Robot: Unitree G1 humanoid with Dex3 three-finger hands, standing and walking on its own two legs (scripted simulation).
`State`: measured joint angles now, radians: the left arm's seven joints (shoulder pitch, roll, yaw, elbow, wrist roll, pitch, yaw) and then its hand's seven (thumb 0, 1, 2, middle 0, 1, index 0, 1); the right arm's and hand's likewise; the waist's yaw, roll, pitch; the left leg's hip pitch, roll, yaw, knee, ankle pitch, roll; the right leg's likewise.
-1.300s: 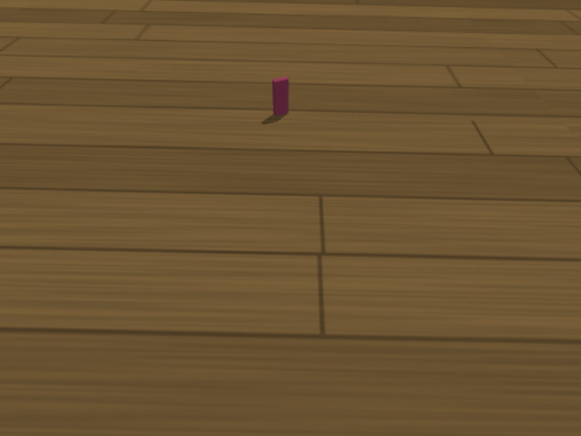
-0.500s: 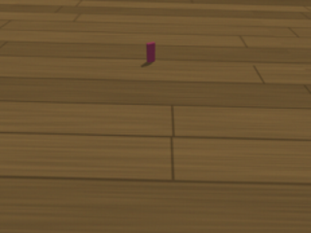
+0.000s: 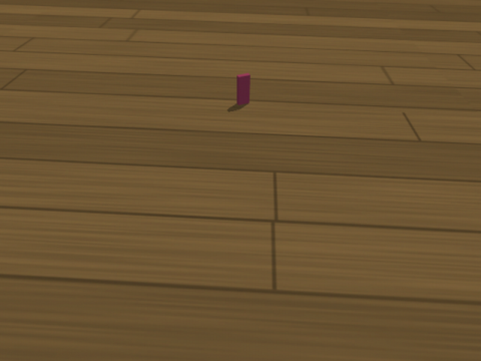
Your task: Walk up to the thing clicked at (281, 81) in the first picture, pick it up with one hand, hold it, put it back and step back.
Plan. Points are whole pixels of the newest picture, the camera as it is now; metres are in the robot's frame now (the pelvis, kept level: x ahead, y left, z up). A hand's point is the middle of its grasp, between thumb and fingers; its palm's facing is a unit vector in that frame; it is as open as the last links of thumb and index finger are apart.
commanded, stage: walk up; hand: left
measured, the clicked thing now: (243, 89) +2.17 +0.06 -0.65
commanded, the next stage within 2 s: none
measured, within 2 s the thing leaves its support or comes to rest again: neither
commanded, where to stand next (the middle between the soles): +1.83 -0.10 m, yaw -3 degrees
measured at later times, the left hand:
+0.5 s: hand (119, 259) +0.38 +0.30 -0.13, palm faces -0.16 -0.93 -0.33, open 7.4 cm
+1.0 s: hand (145, 190) +0.62 +0.31 -0.16, palm faces -0.06 -0.93 -0.36, open 7.4 cm
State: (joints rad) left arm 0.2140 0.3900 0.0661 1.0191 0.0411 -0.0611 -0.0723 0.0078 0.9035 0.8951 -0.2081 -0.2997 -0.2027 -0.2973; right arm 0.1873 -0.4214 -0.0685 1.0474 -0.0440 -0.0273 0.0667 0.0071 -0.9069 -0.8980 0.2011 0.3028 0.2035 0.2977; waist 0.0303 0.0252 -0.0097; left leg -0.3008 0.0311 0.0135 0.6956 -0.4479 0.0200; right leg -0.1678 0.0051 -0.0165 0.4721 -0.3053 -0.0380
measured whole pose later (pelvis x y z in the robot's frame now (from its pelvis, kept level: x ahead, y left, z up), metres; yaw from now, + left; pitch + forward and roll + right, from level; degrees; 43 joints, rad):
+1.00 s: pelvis +0.57 +0.02 -0.01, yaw -4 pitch -1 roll -3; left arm 0.33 0.46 0.06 0.92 0.02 -0.08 -0.08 0.01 0.90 0.90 -0.21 -0.30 -0.20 -0.30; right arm 0.22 -0.45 -0.08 0.89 -0.03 -0.07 0.10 0.01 -0.91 -0.90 0.20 0.30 0.20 0.30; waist 0.05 0.01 0.02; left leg -0.48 0.12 0.07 0.58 -0.11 0.00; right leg -0.02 -0.02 -0.05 0.49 -0.45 0.01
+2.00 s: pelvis +1.11 -0.01 -0.01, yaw -3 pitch -2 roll +0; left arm 0.32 0.44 0.04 0.92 0.00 -0.04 -0.04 0.01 0.91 0.90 -0.20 -0.30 -0.20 -0.30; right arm 0.22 -0.40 -0.06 0.85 -0.01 -0.09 0.06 0.00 -0.91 -0.90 0.20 0.30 0.20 0.30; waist 0.02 -0.05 0.08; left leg -0.37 0.04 0.10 0.61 -0.21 0.03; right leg -0.31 -0.02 0.02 1.11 -0.43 -0.04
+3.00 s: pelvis +1.51 -0.07 +0.00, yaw -3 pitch -3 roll +1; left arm 0.30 0.43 0.04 0.89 0.01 -0.04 -0.06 0.01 0.91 0.90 -0.20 -0.30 -0.20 -0.30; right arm 0.29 -0.40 -0.04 0.85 -0.01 -0.08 0.05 0.00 -0.91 -0.90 0.20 0.30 0.20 0.30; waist 0.00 -0.06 0.08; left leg -0.22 0.03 0.10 0.52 -0.24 0.03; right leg -0.48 -0.09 0.00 0.92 -0.34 -0.01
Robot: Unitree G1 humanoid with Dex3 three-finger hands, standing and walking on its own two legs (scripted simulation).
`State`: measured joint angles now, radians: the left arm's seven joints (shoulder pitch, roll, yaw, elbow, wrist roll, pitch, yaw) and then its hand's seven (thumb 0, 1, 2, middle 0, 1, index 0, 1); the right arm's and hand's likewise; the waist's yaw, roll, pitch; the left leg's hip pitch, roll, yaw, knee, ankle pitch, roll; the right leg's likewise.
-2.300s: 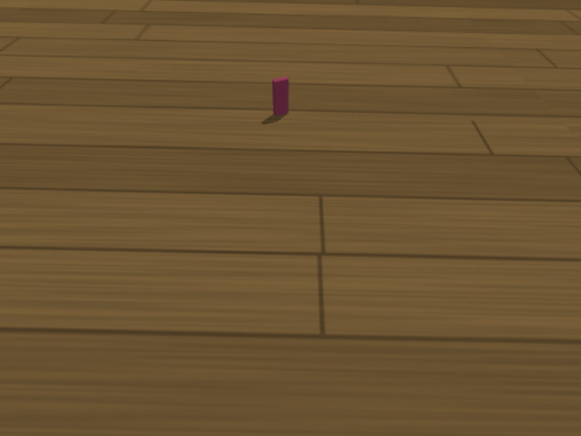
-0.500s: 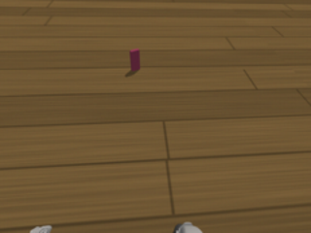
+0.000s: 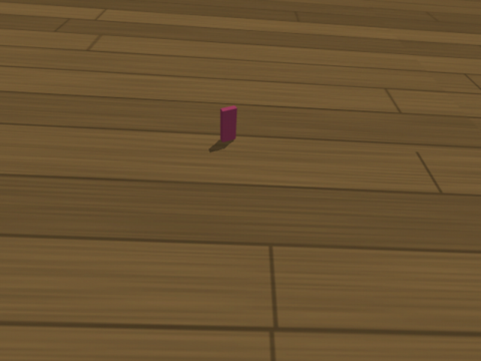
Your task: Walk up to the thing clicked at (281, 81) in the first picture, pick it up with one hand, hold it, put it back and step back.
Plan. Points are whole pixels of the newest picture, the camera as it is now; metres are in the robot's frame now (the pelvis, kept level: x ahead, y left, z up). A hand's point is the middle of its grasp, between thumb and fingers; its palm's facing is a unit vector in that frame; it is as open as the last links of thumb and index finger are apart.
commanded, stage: walk up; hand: left
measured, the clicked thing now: (228, 124) +1.59 +0.15 -0.64
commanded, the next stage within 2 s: none
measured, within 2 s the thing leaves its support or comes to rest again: neither
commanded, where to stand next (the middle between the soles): +1.27 -0.03 m, yaw +1 degrees
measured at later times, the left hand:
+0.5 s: hand (153, 228) +0.44 +0.24 -0.11, palm faces -0.07 -0.92 -0.38, open 7.4 cm
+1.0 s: hand (149, 195) +0.56 +0.29 -0.15, palm faces -0.01 -0.94 -0.35, open 7.4 cm
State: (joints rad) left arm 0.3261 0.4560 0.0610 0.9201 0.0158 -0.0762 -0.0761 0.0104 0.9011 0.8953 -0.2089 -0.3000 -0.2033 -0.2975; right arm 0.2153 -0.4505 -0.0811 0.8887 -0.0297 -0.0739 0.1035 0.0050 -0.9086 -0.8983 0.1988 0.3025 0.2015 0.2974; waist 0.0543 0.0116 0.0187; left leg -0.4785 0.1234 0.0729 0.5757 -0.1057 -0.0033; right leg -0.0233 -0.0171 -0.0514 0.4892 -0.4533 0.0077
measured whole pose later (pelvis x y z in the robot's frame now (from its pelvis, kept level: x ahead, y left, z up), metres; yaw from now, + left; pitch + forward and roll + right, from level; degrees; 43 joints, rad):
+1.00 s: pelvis +0.54 +0.01 +0.00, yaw +1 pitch -2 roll +0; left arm 0.32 0.44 0.04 0.92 0.00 -0.04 -0.04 0.01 0.91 0.90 -0.20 -0.30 -0.20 -0.30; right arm 0.22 -0.40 -0.06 0.85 -0.01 -0.09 0.06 0.00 -0.91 -0.90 0.20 0.30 0.20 0.30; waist 0.02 -0.05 0.08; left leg -0.37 0.04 0.10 0.61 -0.21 0.03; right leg -0.31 -0.02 0.02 1.11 -0.43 -0.04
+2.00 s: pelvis +0.94 -0.02 +0.01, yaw +1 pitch -3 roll +1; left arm 0.30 0.43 0.04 0.89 0.01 -0.04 -0.06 0.01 0.91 0.90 -0.20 -0.30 -0.20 -0.30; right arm 0.29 -0.40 -0.04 0.85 -0.01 -0.08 0.05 0.00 -0.91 -0.90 0.20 0.30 0.20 0.30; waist 0.00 -0.06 0.08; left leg -0.22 0.03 0.10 0.52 -0.24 0.03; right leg -0.48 -0.09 0.00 0.92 -0.34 -0.01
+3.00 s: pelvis +1.18 -0.03 +0.00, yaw +2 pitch -3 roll +0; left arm 0.19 0.37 0.01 0.98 0.01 -0.02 0.00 0.01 0.91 0.90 -0.21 -0.30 -0.20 -0.30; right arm 0.15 -0.39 -0.01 0.95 0.01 0.00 0.01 0.01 -0.91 -0.90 0.20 0.30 0.20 0.30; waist 0.00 0.02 0.10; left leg -0.33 0.04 0.05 0.69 -0.31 0.00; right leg -0.35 -0.04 -0.02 0.69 -0.28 0.01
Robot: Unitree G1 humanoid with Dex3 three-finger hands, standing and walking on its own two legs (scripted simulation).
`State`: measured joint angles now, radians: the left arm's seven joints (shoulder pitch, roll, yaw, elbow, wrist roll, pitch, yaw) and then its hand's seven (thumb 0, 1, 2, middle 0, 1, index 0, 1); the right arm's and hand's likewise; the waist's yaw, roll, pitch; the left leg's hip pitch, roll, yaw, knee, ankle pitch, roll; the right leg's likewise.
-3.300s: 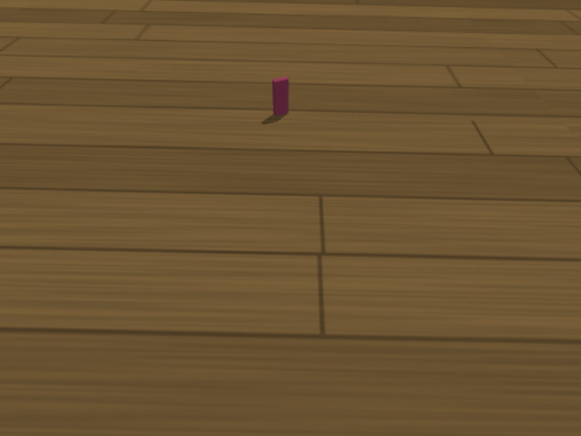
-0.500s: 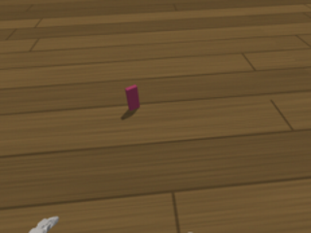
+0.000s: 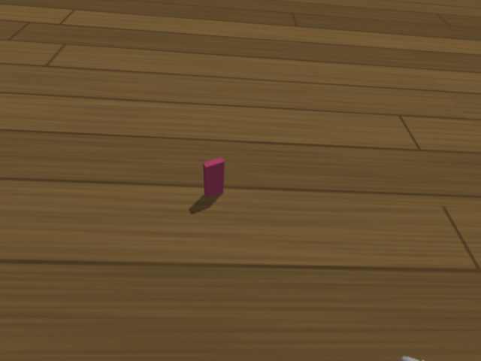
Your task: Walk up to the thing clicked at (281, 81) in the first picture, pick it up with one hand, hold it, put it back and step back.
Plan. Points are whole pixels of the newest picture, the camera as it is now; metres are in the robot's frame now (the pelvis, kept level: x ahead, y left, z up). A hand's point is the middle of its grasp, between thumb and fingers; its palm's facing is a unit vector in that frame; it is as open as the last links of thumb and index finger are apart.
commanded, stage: walk up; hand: left
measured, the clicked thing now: (213, 178) +1.05 +0.12 -0.64
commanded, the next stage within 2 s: none
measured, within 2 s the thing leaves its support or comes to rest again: neither
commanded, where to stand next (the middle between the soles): +0.72 -0.06 m, yaw +0 degrees
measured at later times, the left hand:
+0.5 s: hand (137, 281) +0.29 +0.21 -0.10, palm faces -0.02 -0.91 -0.41, open 7.4 cm
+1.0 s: hand (145, 223) +0.45 +0.24 -0.14, palm faces -0.05 -0.94 -0.34, open 7.4 cm
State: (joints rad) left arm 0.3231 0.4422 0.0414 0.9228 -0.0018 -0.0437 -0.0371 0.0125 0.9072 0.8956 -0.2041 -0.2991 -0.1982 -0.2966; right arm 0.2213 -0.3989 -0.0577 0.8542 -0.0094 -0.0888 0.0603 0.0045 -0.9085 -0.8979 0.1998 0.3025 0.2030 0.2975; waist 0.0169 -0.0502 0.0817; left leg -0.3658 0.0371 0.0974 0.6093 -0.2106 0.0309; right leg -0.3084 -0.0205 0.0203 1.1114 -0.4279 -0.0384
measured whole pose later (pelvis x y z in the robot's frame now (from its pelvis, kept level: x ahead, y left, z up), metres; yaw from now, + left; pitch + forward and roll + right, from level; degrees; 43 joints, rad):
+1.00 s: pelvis +0.40 -0.04 +0.01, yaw +0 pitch -3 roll +1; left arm 0.30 0.43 0.04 0.89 0.01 -0.04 -0.06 0.01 0.91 0.90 -0.20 -0.30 -0.20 -0.30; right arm 0.29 -0.40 -0.04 0.85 -0.01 -0.08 0.05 0.00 -0.91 -0.90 0.20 0.30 0.20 0.30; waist 0.00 -0.06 0.08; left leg -0.22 0.03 0.10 0.52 -0.24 0.03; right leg -0.48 -0.09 0.00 0.92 -0.34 -0.01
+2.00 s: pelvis +0.64 -0.05 -0.01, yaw +1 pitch -3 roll +0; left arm 0.19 0.37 0.01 0.98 0.01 -0.02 0.00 0.01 0.91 0.90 -0.21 -0.30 -0.20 -0.30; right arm 0.15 -0.39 -0.01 0.95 0.01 0.00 0.01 0.01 -0.91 -0.90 0.20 0.30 0.20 0.30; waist 0.00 0.02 0.10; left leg -0.33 0.04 0.05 0.69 -0.31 0.00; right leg -0.35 -0.04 -0.02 0.69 -0.28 0.01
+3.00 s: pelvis +0.67 -0.04 +0.03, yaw +1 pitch -2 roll +0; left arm 0.10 0.34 0.01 1.18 0.01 -0.01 -0.01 0.01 0.91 0.90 -0.20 -0.30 -0.20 -0.30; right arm 0.07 -0.35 0.00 1.18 -0.01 -0.01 0.01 0.00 -0.91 -0.90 0.20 0.30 0.20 0.30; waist 0.01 0.01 0.05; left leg -0.13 0.02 0.04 0.32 -0.15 -0.01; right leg -0.14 -0.04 -0.04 0.31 -0.14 0.03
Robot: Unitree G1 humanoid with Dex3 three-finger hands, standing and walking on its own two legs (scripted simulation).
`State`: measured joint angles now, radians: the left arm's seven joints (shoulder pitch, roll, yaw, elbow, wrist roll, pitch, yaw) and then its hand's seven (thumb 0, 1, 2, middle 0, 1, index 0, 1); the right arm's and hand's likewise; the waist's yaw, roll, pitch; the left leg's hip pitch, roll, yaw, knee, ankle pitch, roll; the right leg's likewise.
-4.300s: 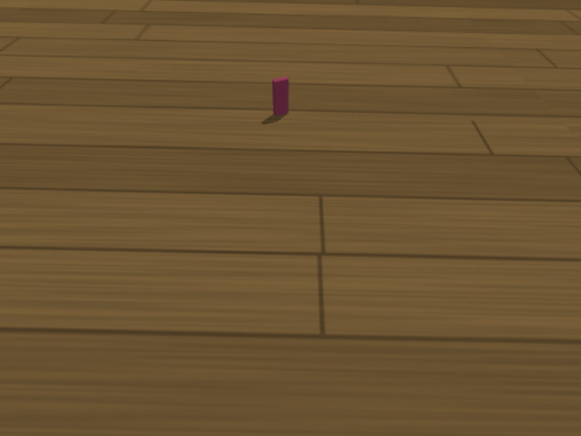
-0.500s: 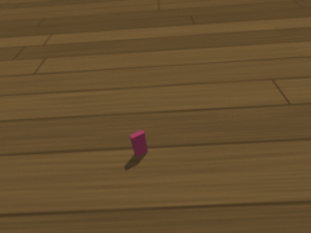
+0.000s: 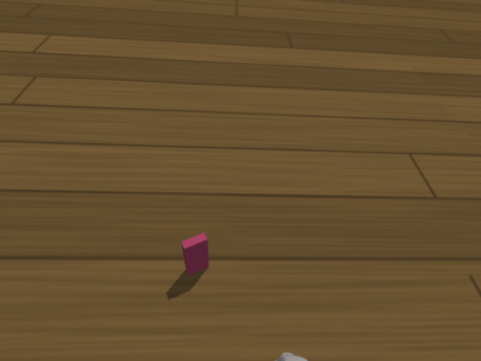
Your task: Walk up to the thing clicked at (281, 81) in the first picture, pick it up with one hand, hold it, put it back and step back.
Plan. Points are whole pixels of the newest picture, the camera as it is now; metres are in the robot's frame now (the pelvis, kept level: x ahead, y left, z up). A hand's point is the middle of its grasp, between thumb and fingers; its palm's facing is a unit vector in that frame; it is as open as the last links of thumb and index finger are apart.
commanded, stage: walk up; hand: left
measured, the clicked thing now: (196, 255) +0.65 +0.15 -0.65
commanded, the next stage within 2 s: none
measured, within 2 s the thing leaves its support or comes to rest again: neither
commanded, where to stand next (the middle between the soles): +0.32 -0.02 m, yaw +0 degrees
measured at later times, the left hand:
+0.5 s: hand (96, 355) +0.18 +0.25 -0.13, palm faces +0.00 -0.91 -0.41, open 7.4 cm
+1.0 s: hand (119, 291) +0.30 +0.25 -0.16, palm faces -0.03 -0.92 -0.39, open 7.4 cm
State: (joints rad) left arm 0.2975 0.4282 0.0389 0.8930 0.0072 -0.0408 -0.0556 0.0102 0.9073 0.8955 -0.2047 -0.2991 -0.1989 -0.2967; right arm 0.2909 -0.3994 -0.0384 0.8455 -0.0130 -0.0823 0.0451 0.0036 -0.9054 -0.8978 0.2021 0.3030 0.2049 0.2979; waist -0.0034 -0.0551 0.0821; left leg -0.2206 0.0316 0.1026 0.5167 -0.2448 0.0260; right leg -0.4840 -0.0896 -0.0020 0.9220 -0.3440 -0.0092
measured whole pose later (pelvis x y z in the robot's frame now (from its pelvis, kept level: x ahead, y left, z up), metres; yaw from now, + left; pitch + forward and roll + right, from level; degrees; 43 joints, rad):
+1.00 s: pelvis +0.24 -0.01 -0.02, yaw +0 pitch -3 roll +0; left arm 0.19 0.37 0.01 0.98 0.01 -0.02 0.00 0.01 0.91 0.90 -0.21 -0.30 -0.20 -0.30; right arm 0.15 -0.39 -0.01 0.95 0.01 0.00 0.01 0.01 -0.91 -0.90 0.20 0.30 0.20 0.30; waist 0.00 0.02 0.10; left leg -0.33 0.04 0.05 0.69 -0.31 0.00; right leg -0.35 -0.04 -0.02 0.69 -0.28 0.01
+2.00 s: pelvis +0.27 -0.01 +0.01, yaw +1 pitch -2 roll +0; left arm 0.10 0.34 0.01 1.18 0.01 -0.01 -0.01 0.01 0.91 0.90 -0.20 -0.30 -0.20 -0.30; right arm 0.07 -0.35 0.00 1.18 -0.01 -0.01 0.01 0.00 -0.91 -0.90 0.20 0.30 0.20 0.30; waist 0.01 0.01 0.05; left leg -0.13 0.02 0.04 0.32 -0.15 -0.01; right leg -0.14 -0.04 -0.04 0.31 -0.14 0.03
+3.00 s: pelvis +0.30 -0.02 +0.02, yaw +2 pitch -1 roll +0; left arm 0.09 0.34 0.00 1.15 0.01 -0.01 0.00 0.01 0.91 0.90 -0.21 -0.30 -0.20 -0.30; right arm 0.08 -0.36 0.01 1.14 -0.01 -0.01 0.00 0.00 -0.91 -0.90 0.20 0.30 0.20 0.30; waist 0.00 0.01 0.03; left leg -0.09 0.03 0.02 0.30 -0.19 -0.02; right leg -0.10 -0.03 -0.06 0.30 -0.18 0.02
